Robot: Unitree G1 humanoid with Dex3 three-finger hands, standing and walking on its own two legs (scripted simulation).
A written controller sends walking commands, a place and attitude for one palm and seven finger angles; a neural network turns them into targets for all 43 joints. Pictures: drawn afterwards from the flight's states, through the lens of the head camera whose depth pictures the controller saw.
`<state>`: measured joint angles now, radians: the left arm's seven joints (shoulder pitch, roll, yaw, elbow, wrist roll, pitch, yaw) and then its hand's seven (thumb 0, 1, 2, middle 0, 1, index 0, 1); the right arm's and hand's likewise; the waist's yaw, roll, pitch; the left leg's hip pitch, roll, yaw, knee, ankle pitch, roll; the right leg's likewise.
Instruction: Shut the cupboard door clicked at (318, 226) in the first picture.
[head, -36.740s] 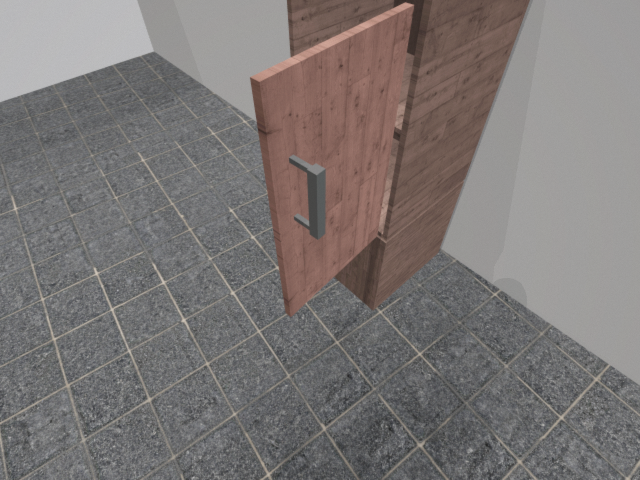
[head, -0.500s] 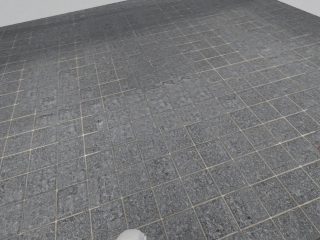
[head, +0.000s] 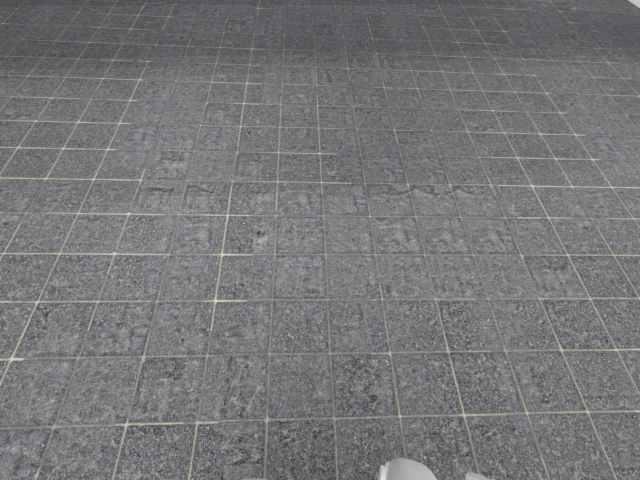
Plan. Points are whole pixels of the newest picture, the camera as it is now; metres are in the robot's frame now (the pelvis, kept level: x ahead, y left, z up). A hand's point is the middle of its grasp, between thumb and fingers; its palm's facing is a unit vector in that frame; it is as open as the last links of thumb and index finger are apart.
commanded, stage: walk to a spot facing it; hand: left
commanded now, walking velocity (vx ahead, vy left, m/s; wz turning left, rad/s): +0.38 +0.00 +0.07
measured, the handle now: out of the picture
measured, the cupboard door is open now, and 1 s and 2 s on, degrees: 58 58 58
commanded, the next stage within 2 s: turn to face it in 0.32 s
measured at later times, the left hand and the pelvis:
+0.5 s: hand (248, 361) +0.30 +0.14 -0.15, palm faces +0.13 -0.97 -0.22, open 7.2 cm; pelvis +0.22 -0.05 +0.01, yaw +6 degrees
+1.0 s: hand (248, 299) +0.41 +0.16 -0.16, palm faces -0.10 -0.97 -0.22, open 7.4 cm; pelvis +0.32 -0.03 +0.00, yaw -11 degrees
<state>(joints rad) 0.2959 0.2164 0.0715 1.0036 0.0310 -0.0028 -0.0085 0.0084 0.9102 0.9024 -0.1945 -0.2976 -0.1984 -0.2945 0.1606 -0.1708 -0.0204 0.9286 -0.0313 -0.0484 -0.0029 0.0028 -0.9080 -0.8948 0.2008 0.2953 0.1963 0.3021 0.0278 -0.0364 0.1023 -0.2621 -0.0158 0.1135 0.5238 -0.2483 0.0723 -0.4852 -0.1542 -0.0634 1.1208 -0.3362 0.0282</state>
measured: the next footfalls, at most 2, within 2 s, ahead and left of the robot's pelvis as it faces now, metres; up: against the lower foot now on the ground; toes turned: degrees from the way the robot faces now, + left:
right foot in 0.32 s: +0.28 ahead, -0.15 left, +0.00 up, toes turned -4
left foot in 0.68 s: +0.38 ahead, +0.09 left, +0.00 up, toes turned +6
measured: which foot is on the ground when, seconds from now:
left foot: down 0.00-0.32, up 0.34-0.66, down 0.68-1.00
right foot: up 0.00-0.30, down 0.32-0.70, up 0.72-1.00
